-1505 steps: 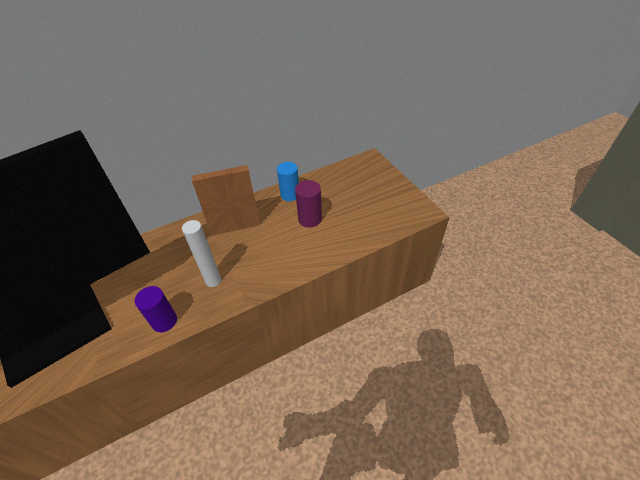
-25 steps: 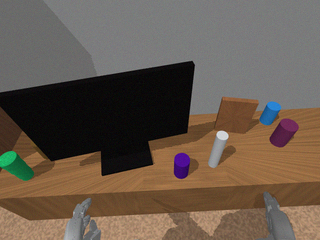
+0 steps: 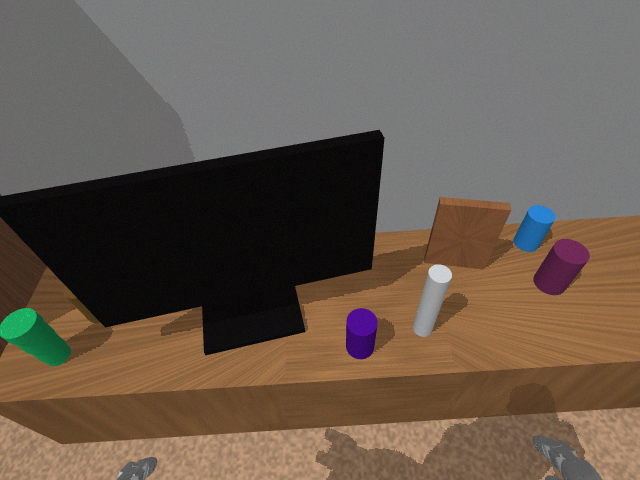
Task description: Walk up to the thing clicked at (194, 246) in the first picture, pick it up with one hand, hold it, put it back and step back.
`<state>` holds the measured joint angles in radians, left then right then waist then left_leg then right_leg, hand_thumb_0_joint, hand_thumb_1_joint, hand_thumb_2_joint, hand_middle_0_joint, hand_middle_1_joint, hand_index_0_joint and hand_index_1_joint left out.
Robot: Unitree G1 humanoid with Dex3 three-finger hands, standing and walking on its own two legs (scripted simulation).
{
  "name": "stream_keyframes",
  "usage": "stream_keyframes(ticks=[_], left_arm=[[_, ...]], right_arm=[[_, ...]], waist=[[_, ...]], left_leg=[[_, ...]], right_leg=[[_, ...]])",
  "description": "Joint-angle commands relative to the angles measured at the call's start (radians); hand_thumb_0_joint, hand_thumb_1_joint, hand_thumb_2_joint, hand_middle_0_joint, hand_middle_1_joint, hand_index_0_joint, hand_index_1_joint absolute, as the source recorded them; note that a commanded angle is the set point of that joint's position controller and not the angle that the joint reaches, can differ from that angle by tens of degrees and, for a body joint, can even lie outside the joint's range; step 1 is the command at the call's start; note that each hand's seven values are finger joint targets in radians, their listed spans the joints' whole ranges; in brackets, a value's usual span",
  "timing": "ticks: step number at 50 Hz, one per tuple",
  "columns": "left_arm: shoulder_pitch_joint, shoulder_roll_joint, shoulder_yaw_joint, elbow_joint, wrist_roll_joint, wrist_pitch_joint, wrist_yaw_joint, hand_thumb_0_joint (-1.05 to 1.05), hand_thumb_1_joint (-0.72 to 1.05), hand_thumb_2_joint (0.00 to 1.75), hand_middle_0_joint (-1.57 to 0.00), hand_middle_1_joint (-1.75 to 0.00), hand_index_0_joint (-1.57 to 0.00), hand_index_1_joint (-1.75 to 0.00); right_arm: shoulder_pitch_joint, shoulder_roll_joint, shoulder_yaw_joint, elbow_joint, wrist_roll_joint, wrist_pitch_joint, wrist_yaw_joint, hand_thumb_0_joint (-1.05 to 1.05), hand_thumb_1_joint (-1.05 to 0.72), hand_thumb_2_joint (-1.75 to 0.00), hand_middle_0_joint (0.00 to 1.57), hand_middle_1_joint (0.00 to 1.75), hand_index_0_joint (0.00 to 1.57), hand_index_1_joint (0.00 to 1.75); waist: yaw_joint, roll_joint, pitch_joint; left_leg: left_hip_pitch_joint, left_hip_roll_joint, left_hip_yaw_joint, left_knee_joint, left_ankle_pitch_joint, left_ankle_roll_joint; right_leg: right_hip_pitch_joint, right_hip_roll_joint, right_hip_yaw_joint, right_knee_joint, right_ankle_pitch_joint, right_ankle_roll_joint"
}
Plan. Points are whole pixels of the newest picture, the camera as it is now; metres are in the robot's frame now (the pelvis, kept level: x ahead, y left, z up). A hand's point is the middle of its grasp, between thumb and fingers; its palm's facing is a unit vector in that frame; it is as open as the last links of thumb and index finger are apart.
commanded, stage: stand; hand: right
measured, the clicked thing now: (430, 303) +0.51 -0.20 -0.27
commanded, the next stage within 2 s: none
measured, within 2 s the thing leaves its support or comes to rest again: neither
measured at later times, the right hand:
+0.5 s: hand out of the picture +0.06 -0.24 -0.12, palm faces -0.02 +0.93 -0.36, open 7.4 cm
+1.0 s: hand out of the picture +0.06 -0.23 -0.12, palm faces -0.03 +0.94 -0.34, open 7.4 cm
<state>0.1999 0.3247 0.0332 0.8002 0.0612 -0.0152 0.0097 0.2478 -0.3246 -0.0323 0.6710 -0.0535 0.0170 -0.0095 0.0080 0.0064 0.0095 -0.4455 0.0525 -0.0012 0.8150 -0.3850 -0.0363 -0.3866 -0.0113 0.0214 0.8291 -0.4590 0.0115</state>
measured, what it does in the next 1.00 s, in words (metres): stands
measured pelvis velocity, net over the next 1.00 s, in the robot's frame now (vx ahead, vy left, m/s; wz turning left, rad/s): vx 0.00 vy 0.01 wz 0.01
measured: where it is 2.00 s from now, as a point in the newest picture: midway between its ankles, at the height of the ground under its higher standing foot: outside the picture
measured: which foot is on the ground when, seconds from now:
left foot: down 0.00-1.00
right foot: down 0.00-1.00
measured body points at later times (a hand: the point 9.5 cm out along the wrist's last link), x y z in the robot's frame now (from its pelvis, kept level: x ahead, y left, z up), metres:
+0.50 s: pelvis +0.00 +0.00 +0.04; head -0.01 +0.02 +0.48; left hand +0.06 +0.29 -0.11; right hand +0.06 -0.29 -0.09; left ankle +0.03 +0.15 -0.70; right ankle -0.01 -0.13 -0.70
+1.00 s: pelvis +0.00 +0.01 +0.04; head +0.00 +0.02 +0.49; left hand +0.05 +0.31 -0.10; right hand +0.07 -0.28 -0.09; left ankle +0.03 +0.15 -0.70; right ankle -0.01 -0.13 -0.70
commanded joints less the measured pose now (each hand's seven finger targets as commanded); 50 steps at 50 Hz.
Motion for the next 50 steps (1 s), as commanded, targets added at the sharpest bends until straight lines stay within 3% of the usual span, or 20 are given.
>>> stream_keyframes(ticks=[1,4,6,9,15,19,21,25,28,41,45,50], left_arm=[[-0.048,0.165,0.052,-0.052,-0.010,-0.029,0.006,0.00,0.90,0.90,-0.20,-0.30,-0.20,-0.30],[-0.031,0.172,0.053,-0.010,-0.020,-0.029,0.008,0.00,0.90,0.90,-0.20,-0.30,-0.20,-0.30],[-0.029,0.186,0.055,0.018,-0.024,-0.026,0.011,0.00,0.90,0.90,-0.20,-0.30,-0.20,-0.30],[-0.044,0.189,0.053,0.055,-0.030,-0.015,0.012,0.00,0.90,0.90,-0.20,-0.30,-0.20,-0.30],[-0.022,0.189,0.041,0.141,-0.037,-0.003,0.013,0.00,0.90,0.90,-0.20,-0.30,-0.20,-0.30],[-0.043,0.195,0.036,0.180,-0.038,0.000,0.012,0.00,0.90,0.90,-0.20,-0.30,-0.20,-0.30],[-0.050,0.191,0.030,0.195,-0.037,-0.003,0.009,0.00,0.90,0.90,-0.20,-0.30,-0.20,-0.30],[-0.059,0.191,0.027,0.229,-0.037,0.000,0.004,0.00,0.90,0.90,-0.20,-0.30,-0.20,-0.30],[-0.075,0.196,0.027,0.240,-0.040,-0.002,0.000,0.00,0.90,0.90,-0.20,-0.30,-0.20,-0.30],[-0.088,0.204,0.016,0.290,-0.043,-0.004,0.002,0.00,0.90,0.90,-0.20,-0.30,-0.20,-0.30],[-0.096,0.207,0.013,0.293,-0.045,-0.009,0.005,0.00,0.90,0.90,-0.20,-0.30,-0.20,-0.30],[-0.096,0.216,0.013,0.302,-0.044,-0.007,0.007,0.00,0.90,0.90,-0.20,-0.30,-0.20,-0.30]], right_arm=[[-0.051,-0.156,-0.048,-0.010,0.003,-0.060,-0.015,0.00,-0.90,-0.90,0.20,0.30,0.20,0.30],[-0.042,-0.168,-0.045,0.065,0.008,-0.066,-0.020,0.00,-0.90,-0.90,0.20,0.30,0.20,0.30],[-0.041,-0.171,-0.043,0.108,0.015,-0.066,-0.023,0.00,-0.90,-0.90,0.20,0.30,0.20,0.30],[-0.051,-0.180,-0.036,0.164,0.018,-0.061,-0.025,0.00,-0.90,-0.90,0.20,0.30,0.20,0.30],[-0.065,-0.187,-0.022,0.266,0.022,-0.058,-0.027,0.00,-0.90,-0.90,0.20,0.30,0.20,0.30],[-0.097,-0.191,-0.019,0.308,0.026,-0.053,-0.026,0.00,-0.90,-0.90,0.20,0.30,0.20,0.30],[-0.102,-0.186,-0.014,0.325,0.028,-0.053,-0.024,0.00,-0.90,-0.90,0.20,0.30,0.20,0.30],[-0.114,-0.198,-0.017,0.359,0.028,-0.048,-0.020,0.00,-0.90,-0.90,0.20,0.30,0.20,0.30],[-0.109,-0.200,-0.015,0.379,0.029,-0.048,-0.018,0.00,-0.90,-0.90,0.20,0.30,0.20,0.30],[-0.137,-0.208,-0.011,0.421,0.033,-0.049,-0.015,0.00,-0.90,-0.90,0.20,0.30,0.20,0.30],[-0.134,-0.206,-0.008,0.426,0.036,-0.048,-0.013,0.00,-0.90,-0.90,0.20,0.30,0.20,0.30],[-0.146,-0.209,-0.008,0.432,0.037,-0.044,-0.013,0.00,-0.90,-0.90,0.20,0.30,0.20,0.30]], waist=[[-0.012,-0.037,-0.069],[-0.011,-0.021,-0.079],[-0.013,-0.025,-0.086],[-0.016,-0.018,-0.050],[-0.009,0.001,-0.023],[-0.008,0.005,0.019],[-0.008,0.003,0.019],[-0.009,0.027,0.064],[-0.013,0.041,0.051],[-0.009,-0.004,0.022],[-0.014,-0.016,-0.002],[-0.014,-0.019,0.018]], left_leg=[[0.132,0.033,-0.077,-0.176,0.178,0.094],[0.189,0.037,-0.063,-0.176,0.310,0.089],[0.214,0.039,-0.058,-0.195,0.332,0.084],[0.222,0.047,-0.066,-0.261,0.304,0.079],[0.267,0.063,-0.074,-0.348,0.332,0.068],[0.267,0.061,-0.075,-0.404,0.242,0.059],[0.279,0.061,-0.072,-0.414,0.258,0.055],[0.261,0.061,-0.084,-0.466,0.141,0.050],[0.251,0.066,-0.090,-0.495,0.109,0.051],[0.309,0.069,-0.085,-0.510,0.189,0.049],[0.324,0.073,-0.075,-0.495,0.296,0.054],[0.321,0.069,-0.074,-0.511,0.265,0.050]], right_leg=[[-0.008,-0.046,0.096,-0.240,0.189,-0.071],[0.049,-0.059,0.099,-0.262,0.326,-0.068],[0.083,-0.066,0.099,-0.288,0.358,-0.067],[0.102,-0.064,0.092,-0.332,0.317,-0.065],[0.168,-0.067,0.079,-0.408,0.327,-0.051],[0.178,-0.071,0.075,-0.465,0.258,-0.046],[0.192,-0.080,0.079,-0.489,0.271,-0.045],[0.185,-0.072,0.071,-0.520,0.188,-0.041],[0.211,-0.072,0.068,-0.523,0.200,-0.038],[0.226,-0.089,0.061,-0.544,0.255,-0.028],[0.260,-0.102,0.062,-0.542,0.343,-0.026],[0.244,-0.098,0.054,-0.553,0.311,-0.023]])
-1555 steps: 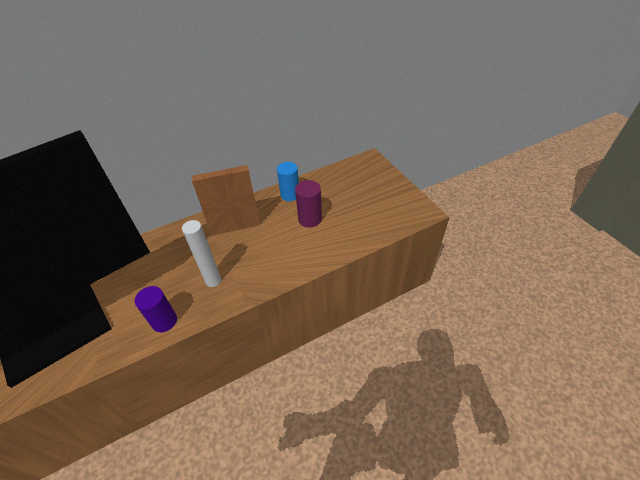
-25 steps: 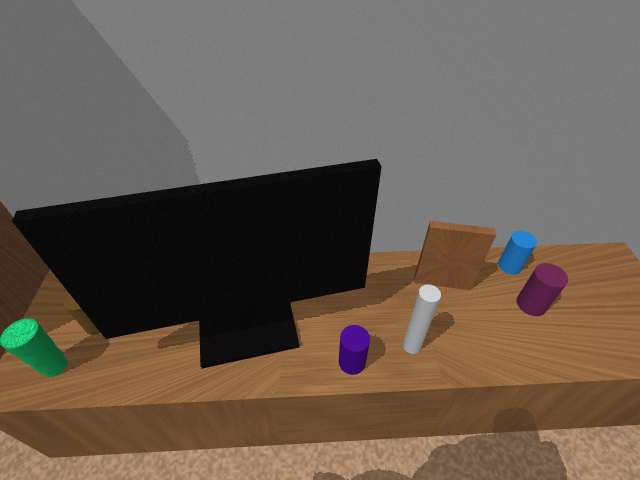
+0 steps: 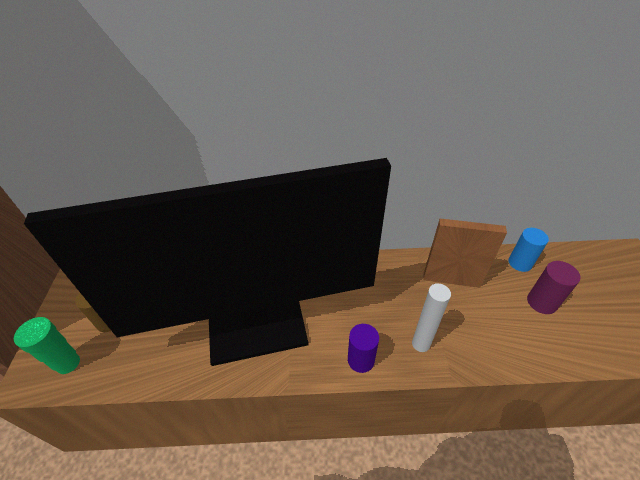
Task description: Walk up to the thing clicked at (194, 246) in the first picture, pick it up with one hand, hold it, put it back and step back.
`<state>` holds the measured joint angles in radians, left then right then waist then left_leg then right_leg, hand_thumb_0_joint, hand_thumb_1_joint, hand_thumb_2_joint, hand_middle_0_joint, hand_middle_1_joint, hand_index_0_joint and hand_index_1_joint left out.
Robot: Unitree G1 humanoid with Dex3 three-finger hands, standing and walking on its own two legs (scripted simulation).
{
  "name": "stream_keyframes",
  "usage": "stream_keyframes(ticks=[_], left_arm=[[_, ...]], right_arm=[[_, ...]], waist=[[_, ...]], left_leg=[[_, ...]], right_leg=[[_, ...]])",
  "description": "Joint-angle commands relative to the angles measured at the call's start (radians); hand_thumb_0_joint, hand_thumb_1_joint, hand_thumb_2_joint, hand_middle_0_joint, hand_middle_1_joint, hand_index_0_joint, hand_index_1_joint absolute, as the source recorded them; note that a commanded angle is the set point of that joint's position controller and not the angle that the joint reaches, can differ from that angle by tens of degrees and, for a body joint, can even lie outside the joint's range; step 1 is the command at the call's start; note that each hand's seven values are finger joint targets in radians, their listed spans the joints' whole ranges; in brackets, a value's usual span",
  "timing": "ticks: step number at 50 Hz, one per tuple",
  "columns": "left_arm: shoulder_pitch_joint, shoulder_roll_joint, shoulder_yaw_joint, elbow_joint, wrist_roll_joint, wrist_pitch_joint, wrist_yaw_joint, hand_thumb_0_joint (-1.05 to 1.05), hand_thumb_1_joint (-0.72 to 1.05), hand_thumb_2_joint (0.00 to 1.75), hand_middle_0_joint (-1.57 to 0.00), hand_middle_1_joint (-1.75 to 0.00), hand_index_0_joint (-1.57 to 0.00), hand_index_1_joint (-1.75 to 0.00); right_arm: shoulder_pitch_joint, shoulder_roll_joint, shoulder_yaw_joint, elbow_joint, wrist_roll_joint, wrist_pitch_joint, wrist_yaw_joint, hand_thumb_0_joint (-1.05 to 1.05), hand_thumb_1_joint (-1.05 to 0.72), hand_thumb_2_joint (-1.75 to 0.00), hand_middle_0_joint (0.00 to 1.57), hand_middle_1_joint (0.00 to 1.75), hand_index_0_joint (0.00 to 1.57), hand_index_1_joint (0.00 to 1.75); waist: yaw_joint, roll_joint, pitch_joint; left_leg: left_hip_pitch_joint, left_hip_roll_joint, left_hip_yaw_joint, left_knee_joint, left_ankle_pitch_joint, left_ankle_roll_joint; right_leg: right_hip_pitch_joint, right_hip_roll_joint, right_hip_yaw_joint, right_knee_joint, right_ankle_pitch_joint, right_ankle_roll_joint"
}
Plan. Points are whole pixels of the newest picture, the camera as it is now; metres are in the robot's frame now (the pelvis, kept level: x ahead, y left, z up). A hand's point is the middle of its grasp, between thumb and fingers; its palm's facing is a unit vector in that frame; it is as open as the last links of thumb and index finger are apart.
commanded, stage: stand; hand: right
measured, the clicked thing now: (429, 320) +0.51 -0.22 -0.32
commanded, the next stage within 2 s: step back in 1.10 s
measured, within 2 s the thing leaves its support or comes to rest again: neither
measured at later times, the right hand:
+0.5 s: hand out of the picture +0.08 -0.25 -0.16, palm faces -0.02 +0.94 -0.35, open 7.4 cm
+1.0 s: hand out of the picture +0.09 -0.25 -0.15, palm faces -0.03 +0.94 -0.35, open 7.4 cm
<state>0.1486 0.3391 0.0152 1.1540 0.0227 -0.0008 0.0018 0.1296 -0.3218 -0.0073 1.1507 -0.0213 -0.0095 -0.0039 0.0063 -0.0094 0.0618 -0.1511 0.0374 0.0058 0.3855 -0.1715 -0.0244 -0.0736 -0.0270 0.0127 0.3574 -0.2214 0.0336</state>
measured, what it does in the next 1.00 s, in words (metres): stands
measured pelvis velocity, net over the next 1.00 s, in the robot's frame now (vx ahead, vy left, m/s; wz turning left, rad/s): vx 0.02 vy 0.00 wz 0.01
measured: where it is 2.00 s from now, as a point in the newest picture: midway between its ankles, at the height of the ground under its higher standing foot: outside the picture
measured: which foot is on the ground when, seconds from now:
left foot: down 0.00-1.00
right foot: down 0.00-1.00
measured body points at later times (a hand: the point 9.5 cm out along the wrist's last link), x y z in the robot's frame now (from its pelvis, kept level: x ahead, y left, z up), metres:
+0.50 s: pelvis +0.01 +0.00 +0.00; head +0.02 +0.01 +0.45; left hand +0.08 +0.30 -0.14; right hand +0.08 -0.30 -0.13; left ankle +0.03 +0.13 -0.75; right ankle -0.01 -0.14 -0.74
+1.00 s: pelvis +0.02 +0.00 +0.00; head +0.03 +0.01 +0.45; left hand +0.08 +0.30 -0.14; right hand +0.10 -0.30 -0.13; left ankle +0.03 +0.13 -0.74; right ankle -0.01 -0.14 -0.74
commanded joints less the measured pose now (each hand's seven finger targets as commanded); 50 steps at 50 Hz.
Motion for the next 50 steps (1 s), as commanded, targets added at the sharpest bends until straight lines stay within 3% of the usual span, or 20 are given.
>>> stream_keyframes(ticks=[1,8,13,14,15,18,31,37,41,44,47,48,50], left_arm=[[-0.037,0.195,0.027,-0.052,-0.005,-0.022,0.014,0.00,0.90,0.90,-0.20,-0.30,-0.20,-0.30],[-0.043,0.197,0.028,-0.053,-0.008,-0.025,0.015,0.00,0.90,0.90,-0.20,-0.30,-0.20,-0.30],[-0.052,0.201,0.030,-0.058,-0.006,-0.020,0.014,0.00,0.90,0.90,-0.20,-0.30,-0.20,-0.30],[-0.052,0.200,0.029,-0.059,-0.006,-0.023,0.013,0.00,0.90,0.90,-0.20,-0.30,-0.20,-0.30],[-0.054,0.197,0.029,-0.058,-0.005,-0.022,0.012,0.00,0.90,0.90,-0.20,-0.30,-0.20,-0.30],[-0.045,0.197,0.029,-0.057,-0.007,-0.021,0.013,0.00,0.90,0.90,-0.20,-0.30,-0.20,-0.30],[-0.055,0.205,0.029,-0.065,-0.009,-0.021,0.013,0.00,0.90,0.90,-0.20,-0.30,-0.20,-0.30],[-0.057,0.206,0.029,-0.068,-0.010,-0.027,0.014,0.00,0.90,0.90,-0.20,-0.30,-0.20,-0.30],[-0.055,0.209,0.031,-0.068,-0.011,-0.023,0.014,0.00,0.90,0.90,-0.20,-0.30,-0.20,-0.30],[-0.049,0.208,0.031,-0.071,-0.011,-0.023,0.015,0.00,0.90,0.90,-0.20,-0.30,-0.20,-0.30],[-0.049,0.206,0.030,-0.073,-0.011,-0.025,0.014,0.00,0.90,0.90,-0.20,-0.30,-0.20,-0.30],[-0.048,0.209,0.031,-0.075,-0.008,-0.026,0.015,0.00,0.90,0.90,-0.20,-0.30,-0.20,-0.30],[-0.054,0.213,0.034,-0.075,-0.009,-0.024,0.015,0.00,0.90,0.90,-0.20,-0.30,-0.20,-0.30]], right_arm=[[-0.029,-0.215,-0.033,-0.047,0.006,-0.019,-0.017,0.00,-0.90,-0.90,0.20,0.30,0.20,0.30],[-0.032,-0.217,-0.032,-0.042,0.006,-0.020,-0.017,0.00,-0.90,-0.90,0.20,0.30,0.20,0.30],[-0.049,-0.226,-0.035,-0.046,0.006,-0.020,-0.017,0.00,-0.90,-0.90,0.20,0.30,0.20,0.30],[-0.054,-0.225,-0.035,-0.049,0.006,-0.021,-0.016,0.00,-0.90,-0.90,0.20,0.30,0.20,0.30],[-0.048,-0.227,-0.036,-0.047,0.008,-0.021,-0.017,0.00,-0.90,-0.90,0.20,0.30,0.20,0.30],[-0.053,-0.227,-0.035,-0.048,0.008,-0.025,-0.019,0.00,-0.90,-0.90,0.20,0.30,0.20,0.30],[-0.059,-0.233,-0.036,-0.046,0.009,-0.021,-0.014,0.00,-0.90,-0.90,0.20,0.30,0.20,0.30],[-0.053,-0.230,-0.036,-0.046,0.009,-0.019,-0.012,0.00,-0.90,-0.90,0.20,0.30,0.20,0.30],[-0.054,-0.228,-0.033,-0.045,0.010,-0.019,-0.012,0.00,-0.90,-0.90,0.20,0.30,0.20,0.30],[-0.067,-0.232,-0.035,-0.048,0.010,-0.020,-0.013,0.00,-0.90,-0.90,0.20,0.30,0.20,0.30],[-0.063,-0.233,-0.035,-0.048,0.011,-0.021,-0.012,0.00,-0.90,-0.90,0.20,0.30,0.20,0.30],[-0.069,-0.237,-0.037,-0.052,0.010,-0.021,-0.013,0.00,-0.90,-0.90,0.20,0.30,0.20,0.30],[-0.052,-0.229,-0.033,-0.048,0.010,-0.020,-0.013,0.00,-0.90,-0.90,0.20,0.30,0.20,0.30]], waist=[[-0.012,0.005,-0.029],[-0.011,0.025,-0.069],[-0.007,0.034,-0.048],[-0.006,0.019,-0.064],[-0.011,0.027,-0.061],[-0.004,0.028,-0.085],[-0.011,0.011,-0.069],[-0.015,-0.002,-0.092],[-0.016,0.016,-0.078],[-0.007,0.016,-0.086],[-0.011,0.012,-0.084],[-0.008,0.009,-0.100],[-0.016,0.011,-0.092]], left_leg=[[0.043,0.085,-0.081,-0.080,0.058,0.037],[0.046,0.090,-0.075,-0.076,0.133,0.038],[0.019,0.089,-0.084,-0.104,0.043,0.038],[0.036,0.092,-0.083,-0.092,0.110,0.039],[0.033,0.090,-0.081,-0.095,0.095,0.039],[0.060,0.096,-0.080,-0.077,0.189,0.042],[0.058,0.091,-0.082,-0.088,0.130,0.036],[0.071,0.092,-0.075,-0.067,0.221,0.039],[0.054,0.086,-0.076,-0.082,0.157,0.034],[0.071,0.095,-0.081,-0.074,0.213,0.038],[0.072,0.092,-0.078,-0.072,0.203,0.037],[0.079,0.097,-0.078,-0.060,0.241,0.042],[0.069,0.091,-0.076,-0.076,0.214,0.036]], right_leg=[[-0.083,-0.084,0.065,-0.083,0.079,-0.044],[-0.033,-0.092,0.063,-0.078,0.140,-0.040],[-0.045,-0.089,0.055,-0.081,0.084,-0.040],[-0.035,-0.093,0.057,-0.078,0.119,-0.041],[-0.042,-0.091,0.055,-0.081,0.106,-0.038],[-0.025,-0.096,0.051,-0.067,0.167,-0.041],[-0.039,-0.098,0.048,-0.085,0.122,-0.041],[-0.013,-0.106,0.051,-0.082,0.205,-0.039],[-0.015,-0.104,0.047,-0.089,0.162,-0.041],[-0.015,-0.105,0.044,-0.081,0.182,-0.043],[-0.018,-0.104,0.043,-0.090,0.178,-0.038],[-0.004,-0.108,0.042,-0.085,0.220,-0.039],[-0.007,-0.106,0.042,-0.082,0.196,-0.041]])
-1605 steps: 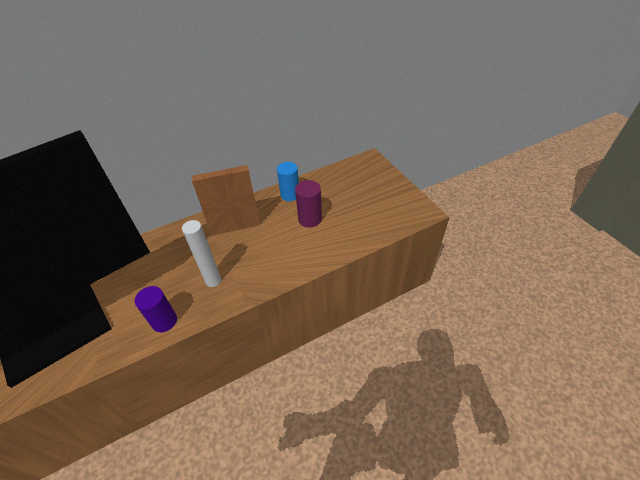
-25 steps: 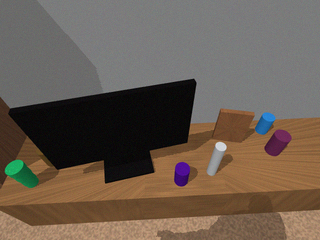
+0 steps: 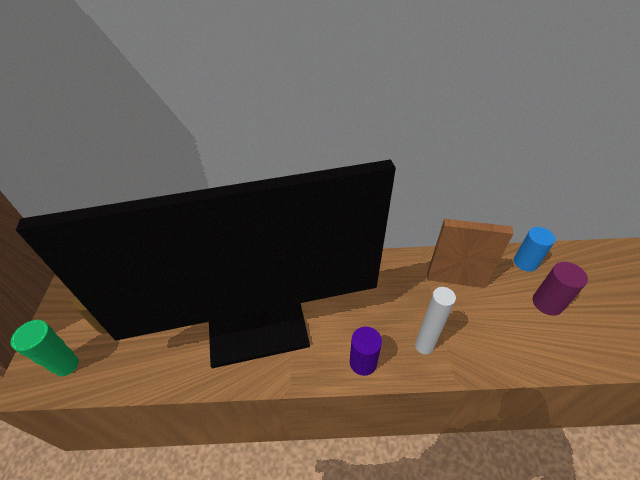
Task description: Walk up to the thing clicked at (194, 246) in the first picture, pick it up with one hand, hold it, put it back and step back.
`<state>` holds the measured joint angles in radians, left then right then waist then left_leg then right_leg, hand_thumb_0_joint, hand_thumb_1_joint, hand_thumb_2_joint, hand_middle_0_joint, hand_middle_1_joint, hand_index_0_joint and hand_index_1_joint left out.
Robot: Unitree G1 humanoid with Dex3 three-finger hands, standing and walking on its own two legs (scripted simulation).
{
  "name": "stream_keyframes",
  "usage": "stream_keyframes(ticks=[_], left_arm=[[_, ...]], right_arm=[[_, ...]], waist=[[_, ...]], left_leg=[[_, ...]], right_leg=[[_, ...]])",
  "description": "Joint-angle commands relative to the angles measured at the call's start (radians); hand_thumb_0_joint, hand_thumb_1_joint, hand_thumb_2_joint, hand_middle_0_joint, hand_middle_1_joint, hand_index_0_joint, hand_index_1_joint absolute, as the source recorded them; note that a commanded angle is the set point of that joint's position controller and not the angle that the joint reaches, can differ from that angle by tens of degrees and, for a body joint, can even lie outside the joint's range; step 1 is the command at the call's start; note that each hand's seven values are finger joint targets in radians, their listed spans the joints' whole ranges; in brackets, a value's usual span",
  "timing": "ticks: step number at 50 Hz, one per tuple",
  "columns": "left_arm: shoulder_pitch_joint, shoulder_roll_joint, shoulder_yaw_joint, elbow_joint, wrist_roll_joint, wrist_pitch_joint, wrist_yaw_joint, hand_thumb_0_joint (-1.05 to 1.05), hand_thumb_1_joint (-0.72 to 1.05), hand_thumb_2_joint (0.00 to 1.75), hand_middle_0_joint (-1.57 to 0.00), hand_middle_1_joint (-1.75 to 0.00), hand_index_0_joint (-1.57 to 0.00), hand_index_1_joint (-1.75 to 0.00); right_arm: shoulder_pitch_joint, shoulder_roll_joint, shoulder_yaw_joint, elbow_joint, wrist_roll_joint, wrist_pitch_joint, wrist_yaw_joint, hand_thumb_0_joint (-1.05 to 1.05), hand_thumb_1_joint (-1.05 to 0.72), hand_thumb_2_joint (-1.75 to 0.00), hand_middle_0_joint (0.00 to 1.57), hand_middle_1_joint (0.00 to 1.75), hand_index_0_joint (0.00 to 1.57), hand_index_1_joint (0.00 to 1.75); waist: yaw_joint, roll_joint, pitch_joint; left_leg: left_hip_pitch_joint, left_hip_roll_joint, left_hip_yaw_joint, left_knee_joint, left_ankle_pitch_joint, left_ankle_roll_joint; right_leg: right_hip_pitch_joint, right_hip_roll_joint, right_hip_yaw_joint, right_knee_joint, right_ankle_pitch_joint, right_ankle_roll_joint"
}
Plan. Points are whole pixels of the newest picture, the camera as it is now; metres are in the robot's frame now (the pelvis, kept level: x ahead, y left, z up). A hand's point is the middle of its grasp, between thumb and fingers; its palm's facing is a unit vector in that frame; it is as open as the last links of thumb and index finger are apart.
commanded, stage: stand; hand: right
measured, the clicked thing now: (433, 323) +0.49 -0.23 -0.32
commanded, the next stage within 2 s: step back in 0.10 s
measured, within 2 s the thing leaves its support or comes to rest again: neither
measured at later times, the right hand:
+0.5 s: hand out of the picture +0.06 -0.29 -0.18, palm faces -0.03 +0.94 -0.34, open 7.4 cm
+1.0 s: hand out of the picture -0.07 -0.26 -0.15, palm faces -0.10 +0.90 -0.41, open 7.4 cm
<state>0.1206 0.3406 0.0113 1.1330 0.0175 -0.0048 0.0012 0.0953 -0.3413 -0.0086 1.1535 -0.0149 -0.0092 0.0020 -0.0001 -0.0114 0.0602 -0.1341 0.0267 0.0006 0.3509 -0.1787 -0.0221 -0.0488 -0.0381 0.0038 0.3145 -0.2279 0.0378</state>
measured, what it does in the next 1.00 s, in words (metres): walks backwards: left foot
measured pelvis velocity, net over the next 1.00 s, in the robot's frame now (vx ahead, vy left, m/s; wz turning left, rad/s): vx -0.19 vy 0.00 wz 0.04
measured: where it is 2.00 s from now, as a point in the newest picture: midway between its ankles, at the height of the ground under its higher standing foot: outside the picture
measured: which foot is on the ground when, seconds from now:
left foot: down 0.00-0.38, up 0.40-0.72, down 0.74-1.00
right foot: down 0.00-0.76, up 0.78-1.00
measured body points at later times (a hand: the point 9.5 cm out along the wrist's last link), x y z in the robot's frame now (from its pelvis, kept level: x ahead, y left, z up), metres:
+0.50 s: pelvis -0.08 -0.03 -0.02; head -0.01 -0.06 +0.42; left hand -0.01 +0.28 -0.13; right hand +0.06 -0.34 -0.16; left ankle -0.07 +0.12 -0.68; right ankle -0.04 -0.14 -0.75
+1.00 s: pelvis -0.19 +0.00 -0.02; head -0.12 +0.02 +0.43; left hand -0.11 +0.32 -0.15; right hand -0.06 -0.31 -0.12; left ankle -0.17 +0.11 -0.75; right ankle -0.23 -0.14 -0.68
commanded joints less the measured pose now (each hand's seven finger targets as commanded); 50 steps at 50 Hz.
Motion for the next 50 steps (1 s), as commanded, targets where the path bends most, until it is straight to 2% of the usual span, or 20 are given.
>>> stream_keyframes(ticks=[1,4,6,9,13,16,17,19,20,21,24,31,35,36,37,38,39,40,43,50], left_arm=[[-0.021,0.208,0.037,-0.054,-0.006,-0.019,0.015,0.00,0.90,0.90,-0.20,-0.30,-0.20,-0.30],[-0.017,0.202,0.036,-0.054,-0.004,-0.020,0.015,0.00,0.90,0.90,-0.20,-0.30,-0.20,-0.30],[-0.016,0.254,0.080,-0.090,-0.027,-0.003,0.021,0.00,0.90,0.90,-0.20,-0.30,-0.20,-0.30],[-0.003,0.217,0.081,-0.127,-0.029,0.003,0.021,0.00,0.90,0.90,-0.20,-0.30,-0.20,-0.30],[0.038,0.193,0.082,-0.159,-0.017,0.026,0.016,0.00,0.90,0.90,-0.20,-0.30,-0.20,-0.30],[0.101,0.200,0.095,-0.162,-0.007,0.034,0.011,0.00,0.90,0.90,-0.20,-0.30,-0.20,-0.30],[0.116,0.215,0.103,-0.165,-0.004,0.032,0.010,0.00,0.90,0.90,-0.20,-0.30,-0.20,-0.30],[0.083,0.332,0.130,-0.200,0.010,0.018,0.012,0.00,0.90,0.90,-0.20,-0.30,-0.20,-0.30],[0.031,0.383,0.140,-0.244,0.024,0.008,0.016,0.00,0.90,0.90,-0.20,-0.30,-0.20,-0.30],[-0.009,0.380,0.141,-0.266,0.027,0.003,0.021,0.00,0.90,0.90,-0.20,-0.30,-0.20,-0.30],[-0.148,0.290,0.129,-0.309,0.025,0.005,0.025,0.00,0.90,0.90,-0.20,-0.30,-0.20,-0.30],[0.028,0.262,0.127,-0.330,0.018,0.012,0.049,0.00,0.90,0.90,-0.20,-0.30,-0.20,-0.30],[-0.032,0.289,0.126,-0.361,-0.001,0.029,0.038,0.00,0.90,0.90,-0.20,-0.30,-0.20,-0.30],[-0.043,0.272,0.121,-0.371,-0.007,0.037,0.033,0.00,0.90,0.90,-0.20,-0.30,-0.20,-0.30],[-0.020,0.228,0.112,-0.389,-0.011,0.040,0.030,0.00,0.90,0.90,-0.20,-0.30,-0.20,-0.30],[-0.031,0.199,0.106,-0.389,-0.018,0.042,0.037,0.00,0.90,0.90,-0.20,-0.30,-0.20,-0.30],[-0.086,0.229,0.126,-0.389,0.000,0.043,0.050,0.00,0.90,0.90,-0.20,-0.30,-0.20,-0.30],[-0.096,0.242,0.127,-0.372,0.008,0.041,0.050,0.00,0.90,0.90,-0.20,-0.30,-0.20,-0.30],[0.048,0.224,0.126,-0.329,-0.021,0.043,0.038,0.00,0.90,0.90,-0.20,-0.30,-0.20,-0.30],[0.021,0.197,0.109,-0.367,-0.007,0.008,0.032,0.00,0.90,0.90,-0.20,-0.30,-0.20,-0.30]], right_arm=[[-0.026,-0.216,-0.034,-0.053,0.005,-0.020,-0.020,0.00,-0.90,-0.90,0.20,0.30,0.20,0.30],[-0.034,-0.216,-0.034,-0.057,0.005,-0.021,-0.019,0.00,-0.90,-0.90,0.20,0.30,0.20,0.30],[-0.047,-0.257,-0.060,-0.106,0.021,0.003,-0.009,0.00,-0.90,-0.90,0.20,0.30,0.20,0.30],[-0.029,-0.262,-0.074,-0.137,0.026,0.014,-0.006,0.00,-0.90,-0.90,0.20,0.30,0.20,0.30],[-0.076,-0.297,-0.099,-0.204,0.018,0.034,-0.006,0.00,-0.90,-0.90,0.20,0.30,0.20,0.30],[-0.115,-0.285,-0.105,-0.258,0.009,0.049,-0.007,0.00,-0.90,-0.90,0.20,0.30,0.20,0.30],[-0.123,-0.275,-0.103,-0.272,0.012,0.054,-0.006,0.00,-0.90,-0.90,0.20,0.30,0.20,0.30],[-0.136,-0.182,-0.082,-0.306,0.024,0.065,-0.009,0.00,-0.90,-0.90,0.20,0.30,0.20,0.30],[-0.087,-0.184,-0.081,-0.309,0.008,0.073,-0.019,0.00,-0.90,-0.90,0.20,0.30,0.20,0.30],[-0.045,-0.216,-0.092,-0.292,0.006,0.073,-0.022,0.00,-0.90,-0.90,0.20,0.30,0.20,0.30],[0.079,-0.233,-0.105,-0.252,0.029,0.075,-0.014,0.00,-0.90,-0.90,0.20,0.30,0.20,0.30],[0.021,-0.226,-0.080,-0.316,0.002,0.054,-0.025,0.00,-0.90,-0.90,0.20,0.30,0.20,0.30],[0.151,-0.211,-0.091,-0.270,-0.010,0.040,-0.016,0.00,-0.90,-0.90,0.20,0.30,0.20,0.30],[0.168,-0.225,-0.100,-0.262,-0.017,0.036,-0.014,0.00,-0.90,-0.90,0.20,0.30,0.20,0.30],[0.151,-0.294,-0.120,-0.278,-0.032,0.035,-0.014,0.00,-0.90,-0.90,0.20,0.30,0.20,0.30],[0.094,-0.371,-0.129,-0.298,-0.035,0.037,-0.006,0.00,-0.90,-0.90,0.20,0.30,0.20,0.30],[0.085,-0.429,-0.137,-0.311,-0.029,0.037,-0.002,0.00,-0.90,-0.90,0.20,0.30,0.20,0.30],[0.045,-0.393,-0.130,-0.313,-0.031,0.032,-0.008,0.00,-0.90,-0.90,0.20,0.30,0.20,0.30],[-0.086,-0.267,-0.094,-0.355,-0.033,0.032,-0.019,0.00,-0.90,-0.90,0.20,0.30,0.20,0.30],[0.063,-0.254,-0.100,-0.354,-0.013,0.038,-0.026,0.00,-0.90,-0.90,0.20,0.30,0.20,0.30]], waist=[[-0.003,0.019,-0.091],[0.000,0.018,-0.083],[-0.009,0.029,-0.017],[-0.015,0.072,-0.096],[-0.002,0.189,-0.148],[0.026,0.194,-0.171],[0.039,0.144,-0.164],[0.060,-0.194,-0.072],[0.055,-0.206,-0.049],[0.032,-0.198,-0.045],[-0.055,-0.133,-0.056],[0.055,-0.164,-0.166],[-0.012,-0.179,-0.184],[-0.025,-0.133,-0.170],[-0.014,0.059,-0.177],[-0.012,0.263,-0.129],[-0.071,0.291,-0.099],[-0.059,0.243,-0.047],[0.049,0.151,-0.033],[-0.046,0.179,-0.113]], left_leg=[[0.055,0.104,-0.073,-0.034,0.233,0.038],[0.051,0.102,-0.074,-0.036,0.230,0.036],[-0.009,0.106,-0.080,0.077,0.459,0.096],[-0.011,0.150,-0.116,0.084,0.521,0.150],[-0.105,0.215,-0.176,0.068,0.361,0.222],[-0.209,0.196,-0.174,0.144,0.229,0.225],[-0.239,0.147,-0.153,0.227,0.168,0.203],[-0.337,-0.158,-0.029,0.616,-0.290,0.068],[-0.362,-0.151,-0.144,0.780,-0.446,0.060],[-0.337,-0.120,-0.175,0.852,-0.438,0.059],[-0.332,-0.143,-0.177,0.923,-0.294,0.046],[-0.375,-0.047,-0.117,0.527,-0.354,0.018],[-0.132,-0.052,-0.002,0.128,-0.116,0.050],[-0.068,-0.037,-0.019,0.067,0.039,0.054],[0.003,0.123,-0.252,0.051,0.184,0.108],[0.019,0.280,-0.458,-0.011,0.286,0.209],[-0.170,0.362,-0.536,-0.037,0.259,0.336],[-0.231,0.353,-0.526,-0.043,0.223,0.341],[-0.111,0.172,-0.203,0.049,0.328,0.225],[0.168,0.210,-0.186,0.193,0.485,0.281]], right_leg=[[-0.026,-0.096,0.050,-0.040,0.211,-0.046],[-0.029,-0.094,0.045,-0.043,0.205,-0.042],[-0.110,-0.053,0.023,0.101,0.345,-0.052],[-0.091,-0.009,-0.004,0.224,0.283,-0.062],[-0.100,0.038,-0.012,0.394,0.001,-0.071],[-0.073,0.031,0.007,0.420,-0.050,-0.095],[-0.077,-0.003,0.050,0.371,-0.013,-0.116],[-0.187,-0.285,0.399,-0.012,0.218,-0.241],[-0.267,-0.385,0.528,-0.026,0.275,-0.328],[-0.315,-0.389,0.530,-0.002,0.289,-0.352],[-0.268,-0.207,0.231,0.056,0.253,-0.235],[0.095,-0.275,0.234,0.190,0.477,-0.262],[-0.037,-0.210,0.136,0.312,0.470,-0.196],[-0.129,-0.179,0.120,0.332,0.355,-0.154],[-0.281,-0.068,0.057,0.447,0.126,-0.093],[-0.473,0.126,0.000,0.612,-0.366,-0.057],[-0.403,0.141,0.141,0.804,-0.492,-0.038],[-0.397,0.126,0.174,0.897,-0.449,-0.045],[-0.480,0.160,0.192,0.977,-0.253,-0.059],[-0.430,0.067,0.073,0.514,-0.288,0.003]])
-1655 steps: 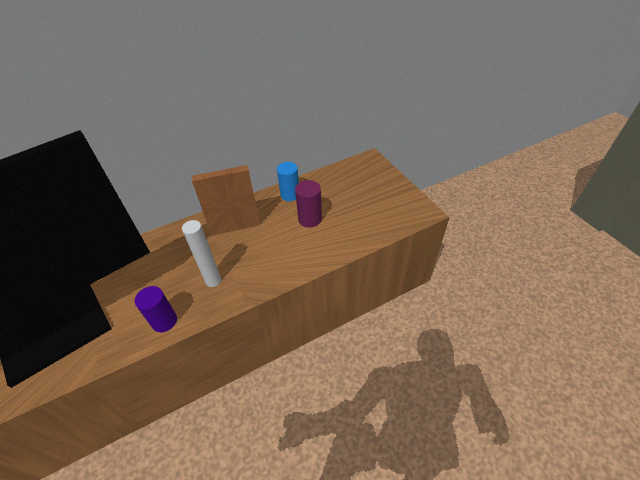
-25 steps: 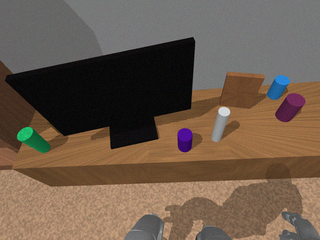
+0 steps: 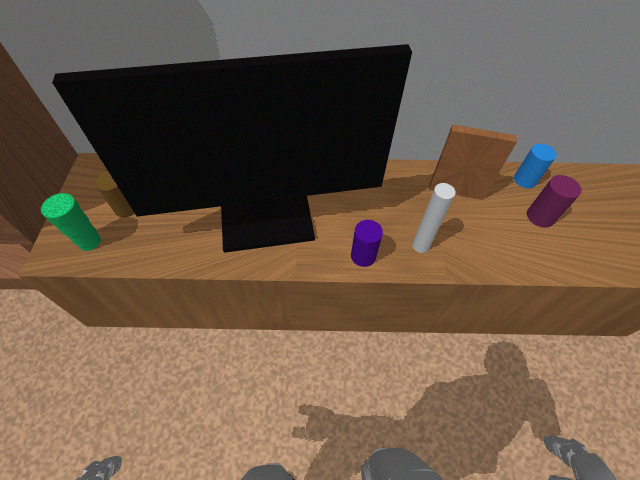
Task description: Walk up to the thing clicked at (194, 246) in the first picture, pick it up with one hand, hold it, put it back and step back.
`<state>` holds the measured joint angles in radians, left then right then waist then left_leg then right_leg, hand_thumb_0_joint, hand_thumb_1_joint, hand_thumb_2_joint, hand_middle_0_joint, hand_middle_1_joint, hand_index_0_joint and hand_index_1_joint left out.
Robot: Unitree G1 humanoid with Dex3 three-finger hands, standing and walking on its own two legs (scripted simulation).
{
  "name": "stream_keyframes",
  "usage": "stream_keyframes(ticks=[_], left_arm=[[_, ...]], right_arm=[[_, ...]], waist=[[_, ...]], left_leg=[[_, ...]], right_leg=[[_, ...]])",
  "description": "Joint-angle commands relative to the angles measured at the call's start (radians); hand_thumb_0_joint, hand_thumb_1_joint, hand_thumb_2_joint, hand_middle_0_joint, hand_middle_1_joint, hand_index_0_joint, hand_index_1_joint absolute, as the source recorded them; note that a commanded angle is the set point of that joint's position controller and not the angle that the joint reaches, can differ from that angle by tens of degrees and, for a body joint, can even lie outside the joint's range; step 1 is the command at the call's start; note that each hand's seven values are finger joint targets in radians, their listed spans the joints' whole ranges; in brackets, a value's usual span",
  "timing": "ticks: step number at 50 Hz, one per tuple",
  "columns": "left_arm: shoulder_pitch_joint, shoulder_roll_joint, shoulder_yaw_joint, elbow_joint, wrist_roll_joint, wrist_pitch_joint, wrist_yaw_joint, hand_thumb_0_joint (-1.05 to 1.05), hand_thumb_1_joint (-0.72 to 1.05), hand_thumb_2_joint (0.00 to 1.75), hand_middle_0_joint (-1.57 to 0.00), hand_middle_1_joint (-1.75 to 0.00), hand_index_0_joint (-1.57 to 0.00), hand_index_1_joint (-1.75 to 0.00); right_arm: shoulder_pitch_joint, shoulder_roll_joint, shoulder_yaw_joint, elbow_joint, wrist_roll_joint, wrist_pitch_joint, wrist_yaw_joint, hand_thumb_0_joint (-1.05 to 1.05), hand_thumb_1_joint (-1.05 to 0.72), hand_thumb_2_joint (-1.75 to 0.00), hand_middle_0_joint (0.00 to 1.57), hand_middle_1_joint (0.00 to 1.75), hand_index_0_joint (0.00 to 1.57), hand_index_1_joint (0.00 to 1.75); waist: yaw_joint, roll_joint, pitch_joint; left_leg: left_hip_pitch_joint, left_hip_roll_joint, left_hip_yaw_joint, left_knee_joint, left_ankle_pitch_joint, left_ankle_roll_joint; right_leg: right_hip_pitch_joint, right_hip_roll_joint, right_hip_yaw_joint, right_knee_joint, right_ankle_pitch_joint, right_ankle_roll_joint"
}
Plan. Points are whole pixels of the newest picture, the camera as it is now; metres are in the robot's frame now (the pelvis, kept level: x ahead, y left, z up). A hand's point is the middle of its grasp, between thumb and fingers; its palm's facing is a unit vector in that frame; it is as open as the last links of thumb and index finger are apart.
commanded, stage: step back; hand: right
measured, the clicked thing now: (431, 221) +0.67 -0.25 -0.30
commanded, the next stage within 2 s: none
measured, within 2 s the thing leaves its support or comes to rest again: neither
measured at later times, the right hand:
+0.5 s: hand out of the picture -0.06 -0.25 -0.17, palm faces -0.06 +0.91 -0.40, open 7.4 cm
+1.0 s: hand out of the picture -0.19 -0.26 -0.15, palm faces +0.06 +0.92 -0.39, open 7.4 cm
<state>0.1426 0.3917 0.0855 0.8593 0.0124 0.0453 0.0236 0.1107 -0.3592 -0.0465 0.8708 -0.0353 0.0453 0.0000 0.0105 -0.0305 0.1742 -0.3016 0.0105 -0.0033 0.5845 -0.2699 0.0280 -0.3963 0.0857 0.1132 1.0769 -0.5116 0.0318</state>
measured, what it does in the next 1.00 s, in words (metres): walks backwards: right foot, then left foot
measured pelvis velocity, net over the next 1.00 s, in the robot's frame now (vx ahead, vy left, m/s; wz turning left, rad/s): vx -0.32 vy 0.02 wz -0.10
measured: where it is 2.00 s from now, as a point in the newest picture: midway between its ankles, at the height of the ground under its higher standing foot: outside the picture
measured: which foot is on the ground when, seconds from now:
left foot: down 0.00-0.14, up 0.16-0.46, down 0.48-0.98, up 1.00-1.00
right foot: up 0.00-0.08, down 0.10-0.50, up 0.52-0.92, down 0.94-1.00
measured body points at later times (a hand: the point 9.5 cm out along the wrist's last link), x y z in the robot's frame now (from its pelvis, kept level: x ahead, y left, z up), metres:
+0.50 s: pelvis -0.14 +0.03 -0.02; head -0.08 +0.03 +0.43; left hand +0.00 +0.34 -0.12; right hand -0.06 -0.29 -0.14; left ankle -0.15 +0.13 -0.74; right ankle -0.06 -0.12 -0.73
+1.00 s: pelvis -0.32 +0.02 -0.01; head -0.27 +0.00 +0.43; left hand -0.25 +0.33 -0.13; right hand -0.20 -0.31 -0.12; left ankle -0.16 +0.13 -0.72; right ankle -0.36 -0.10 -0.73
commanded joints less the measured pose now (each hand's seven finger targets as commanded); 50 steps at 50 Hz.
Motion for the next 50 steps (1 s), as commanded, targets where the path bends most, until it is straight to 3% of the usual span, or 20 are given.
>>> stream_keyframes(ticks=[1,4,5,6,7,8,12,18,23,24,25,26,27,30,38,41,46,47,49,50], left_arm=[[0.012,0.142,0.036,-0.084,-0.002,-0.044,0.007,0.00,0.90,0.90,-0.20,-0.30,-0.20,-0.30],[0.120,0.133,0.040,-0.025,0.011,-0.054,0.006,0.00,0.90,0.90,-0.20,-0.30,-0.20,-0.30],[0.140,0.162,0.044,-0.018,0.022,-0.061,0.009,0.00,0.90,0.90,-0.20,-0.30,-0.20,-0.30],[0.123,0.239,0.062,-0.026,0.034,-0.068,0.008,0.00,0.90,0.90,-0.20,-0.30,-0.20,-0.30],[0.077,0.324,0.082,-0.052,0.022,-0.060,0.003,0.00,0.90,0.90,-0.20,-0.30,-0.20,-0.30],[0.035,0.356,0.084,-0.087,0.034,-0.064,0.007,0.00,0.90,0.90,-0.20,-0.30,-0.20,-0.30],[-0.056,0.204,0.062,-0.122,0.018,-0.056,0.012,0.00,0.90,0.90,-0.20,-0.30,-0.20,-0.30],[0.040,0.199,0.058,-0.136,0.027,-0.039,0.025,0.00,0.90,0.90,-0.20,-0.30,-0.20,-0.30],[-0.039,0.224,0.046,-0.166,0.005,-0.015,0.016,0.00,0.90,0.90,-0.20,-0.30,-0.20,-0.30],[-0.028,0.194,0.034,-0.171,0.002,-0.007,0.012,0.00,0.90,0.90,-0.20,-0.30,-0.20,-0.30],[-0.021,0.146,0.025,-0.181,-0.005,-0.006,0.013,0.00,0.90,0.90,-0.20,-0.30,-0.20,-0.30],[-0.048,0.168,0.042,-0.168,-0.005,-0.002,0.026,0.00,0.90,0.90,-0.20,-0.30,-0.20,-0.30],[-0.063,0.186,0.051,-0.154,0.005,-0.001,0.034,0.00,0.90,0.90,-0.20,-0.30,-0.20,-0.30],[0.022,0.188,0.053,-0.110,-0.007,0.001,0.021,0.00,0.90,0.90,-0.20,-0.30,-0.20,-0.30],[0.056,0.169,0.039,-0.088,0.015,-0.013,0.000,0.00,0.90,0.90,-0.20,-0.30,-0.20,-0.30],[0.098,0.167,0.031,-0.072,0.014,-0.012,-0.008,0.00,0.90,0.90,-0.20,-0.30,-0.20,-0.30],[0.289,0.170,0.048,0.034,0.015,-0.004,-0.027,0.00,0.90,0.90,-0.20,-0.30,-0.20,-0.30],[0.297,0.186,0.054,0.036,0.026,-0.007,-0.024,0.00,0.90,0.90,-0.20,-0.30,-0.20,-0.30],[0.157,0.343,0.092,-0.040,0.041,-0.007,-0.026,0.00,0.90,0.90,-0.20,-0.30,-0.20,-0.30],[0.056,0.384,0.094,-0.086,0.045,-0.012,-0.016,0.00,0.90,0.90,-0.20,-0.30,-0.20,-0.30]], right_arm=[[0.041,-0.247,-0.064,-0.075,0.008,-0.012,-0.022,0.00,-0.90,-0.90,0.20,0.30,0.20,0.30],[-0.001,-0.265,-0.069,-0.089,0.027,0.006,-0.018,0.00,-0.90,-0.90,0.20,0.30,0.20,0.30],[-0.020,-0.241,-0.063,-0.099,0.039,0.007,-0.016,0.00,-0.90,-0.90,0.20,0.30,0.20,0.30],[-0.017,-0.192,-0.049,-0.111,0.047,0.006,-0.014,0.00,-0.90,-0.90,0.20,0.30,0.20,0.30],[-0.068,-0.182,-0.045,-0.136,0.047,0.009,-0.021,0.00,-0.90,-0.90,0.20,0.30,0.20,0.30],[-0.070,-0.215,-0.062,-0.117,0.038,0.016,-0.032,0.00,-0.90,-0.90,0.20,0.30,0.20,0.30],[0.048,-0.202,-0.050,-0.062,0.051,0.003,-0.030,0.00,-0.90,-0.90,0.20,0.30,0.20,0.30],[0.032,-0.187,-0.040,-0.087,0.029,-0.010,-0.036,0.00,-0.90,-0.90,0.20,0.30,0.20,0.30],[0.176,-0.195,-0.062,-0.031,0.013,-0.023,-0.024,0.00,-0.90,-0.90,0.20,0.30,0.20,0.30],[0.161,-0.229,-0.074,-0.035,0.002,-0.028,-0.023,0.00,-0.90,-0.90,0.20,0.30,0.20,0.30],[0.127,-0.322,-0.094,-0.055,-0.016,-0.028,-0.021,0.00,-0.90,-0.90,0.20,0.30,0.20,0.30],[0.066,-0.374,-0.095,-0.078,-0.015,-0.026,-0.010,0.00,-0.90,-0.90,0.20,0.30,0.20,0.30],[0.062,-0.384,-0.096,-0.080,-0.012,-0.029,-0.011,0.00,-0.90,-0.90,0.20,0.30,0.20,0.30],[-0.071,-0.262,-0.067,-0.102,-0.020,-0.033,-0.022,0.00,-0.90,-0.90,0.20,0.30,0.20,0.30],[0.045,-0.235,-0.073,-0.097,0.010,-0.033,-0.025,0.00,-0.90,-0.90,0.20,0.30,0.20,0.30],[0.029,-0.275,-0.082,-0.118,0.002,-0.021,-0.022,0.00,-0.90,-0.90,0.20,0.30,0.20,0.30],[-0.047,-0.307,-0.088,-0.132,0.007,0.006,-0.017,0.00,-0.90,-0.90,0.20,0.30,0.20,0.30],[-0.060,-0.270,-0.077,-0.135,0.016,0.006,-0.016,0.00,-0.90,-0.90,0.20,0.30,0.20,0.30],[-0.084,-0.183,-0.058,-0.156,0.023,-0.001,-0.029,0.00,-0.90,-0.90,0.20,0.30,0.20,0.30],[-0.069,-0.232,-0.077,-0.143,0.017,0.001,-0.040,0.00,-0.90,-0.90,0.20,0.30,0.20,0.30]], waist=[[-0.056,0.216,-0.233],[-0.014,0.211,-0.280],[0.001,0.167,-0.304],[-0.012,-0.031,-0.287],[0.031,-0.229,-0.211],[0.049,-0.240,-0.165],[-0.033,-0.090,-0.198],[0.040,-0.157,-0.204],[-0.029,-0.166,-0.273],[-0.025,-0.068,-0.263],[-0.025,0.179,-0.254],[-0.029,0.210,-0.222],[-0.062,0.244,-0.185],[0.028,0.166,-0.118],[-0.043,0.185,-0.209],[-0.036,0.225,-0.262],[0.031,0.233,-0.301],[0.045,0.153,-0.273],[0.064,-0.242,-0.104],[0.059,-0.262,-0.035]], left_leg=[[0.312,0.212,-0.177,-0.030,0.538,0.210],[0.217,0.183,-0.153,0.049,0.439,0.156],[0.132,0.155,-0.133,0.087,0.329,0.117],[-0.083,0.054,-0.099,0.196,0.118,0.046],[-0.193,-0.106,-0.044,0.369,-0.275,-0.007],[-0.143,-0.084,-0.163,0.572,-0.384,-0.026],[-0.193,-0.154,-0.183,0.642,-0.228,-0.028],[-0.195,-0.071,-0.103,0.346,-0.272,-0.059],[0.085,-0.041,0.005,-0.129,0.017,-0.011],[0.126,0.023,-0.123,-0.171,0.120,0.015],[0.179,0.240,-0.410,-0.223,0.297,0.103],[0.058,0.345,-0.488,-0.235,0.358,0.212],[-0.085,0.397,-0.572,-0.288,0.286,0.274],[-0.014,0.221,-0.278,-0.247,0.253,0.146],[0.269,0.229,-0.215,-0.193,0.255,0.221],[0.236,0.258,-0.212,-0.189,0.184,0.221],[0.020,0.226,-0.191,-0.209,-0.061,0.129],[-0.051,0.177,-0.155,-0.122,-0.136,0.081],[-0.253,-0.115,-0.047,0.291,-0.293,-0.043],[-0.178,-0.064,-0.131,0.495,-0.312,-0.056]], right_leg=[[-0.030,-0.069,-0.066,-0.361,0.019,-0.001],[0.176,-0.052,-0.138,-0.698,0.306,-0.028],[0.265,-0.087,-0.083,-0.725,0.418,-0.048],[0.334,-0.231,0.166,-0.684,0.530,-0.096],[0.220,-0.416,0.375,-0.728,0.589,-0.273],[0.075,-0.514,0.492,-0.736,0.654,-0.364],[0.210,-0.283,0.086,-0.615,0.801,-0.204],[0.355,-0.321,0.105,-0.580,0.765,-0.242],[0.236,-0.286,0.069,-0.441,0.670,-0.173],[0.129,-0.223,0.053,-0.376,0.507,-0.121],[-0.060,-0.053,-0.025,-0.178,0.197,-0.066],[-0.077,0.031,0.020,-0.002,-0.136,-0.049],[-0.019,0.031,0.085,0.139,-0.170,-0.046],[-0.124,0.033,0.119,0.240,0.011,-0.054],[-0.106,-0.014,0.022,-0.022,0.029,0.028],[0.014,-0.067,-0.035,-0.231,0.012,0.013],[0.286,-0.081,-0.131,-0.579,0.154,-0.066],[0.281,-0.107,-0.060,-0.632,0.140,-0.093],[0.023,-0.431,0.382,-0.844,-0.036,-0.254],[-0.186,-0.542,0.495,-0.910,-0.045,-0.347]])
